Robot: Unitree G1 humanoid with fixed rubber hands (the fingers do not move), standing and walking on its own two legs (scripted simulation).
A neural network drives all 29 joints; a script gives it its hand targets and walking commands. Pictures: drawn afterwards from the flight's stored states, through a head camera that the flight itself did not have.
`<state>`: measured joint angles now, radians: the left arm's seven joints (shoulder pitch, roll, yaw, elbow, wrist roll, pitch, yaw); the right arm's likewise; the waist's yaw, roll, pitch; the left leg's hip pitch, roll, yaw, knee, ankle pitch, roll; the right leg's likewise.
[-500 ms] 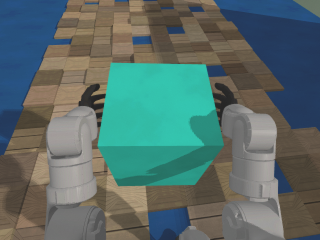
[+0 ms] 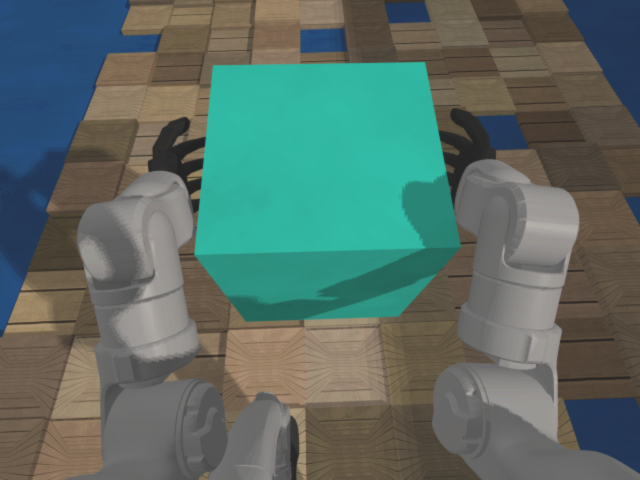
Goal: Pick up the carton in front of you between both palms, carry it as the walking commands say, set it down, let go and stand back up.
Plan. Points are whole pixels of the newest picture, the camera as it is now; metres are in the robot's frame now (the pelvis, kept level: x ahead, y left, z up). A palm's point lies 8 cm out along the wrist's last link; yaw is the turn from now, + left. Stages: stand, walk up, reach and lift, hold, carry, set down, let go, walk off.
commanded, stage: carry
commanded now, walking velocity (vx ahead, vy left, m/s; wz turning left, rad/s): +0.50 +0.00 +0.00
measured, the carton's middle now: (321, 212) +0.41 +0.02 +0.08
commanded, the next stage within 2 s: none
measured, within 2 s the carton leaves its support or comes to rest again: neither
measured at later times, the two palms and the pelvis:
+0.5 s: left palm out of the picture +0.75 +0.12 +0.23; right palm out of the picture +0.74 -0.18 +0.23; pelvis +0.36 -0.01 +0.03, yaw -1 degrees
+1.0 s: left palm out of the picture +1.00 +0.17 +0.11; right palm out of the picture +1.00 -0.13 +0.12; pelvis +0.65 +0.02 +0.04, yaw -1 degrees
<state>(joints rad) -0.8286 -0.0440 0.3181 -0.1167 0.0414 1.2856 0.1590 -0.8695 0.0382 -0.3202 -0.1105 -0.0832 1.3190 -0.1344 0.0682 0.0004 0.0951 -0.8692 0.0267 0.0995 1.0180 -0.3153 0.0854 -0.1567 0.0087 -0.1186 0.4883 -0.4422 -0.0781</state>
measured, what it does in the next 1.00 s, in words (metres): climbs: left foot 0.05 m higher, then right foot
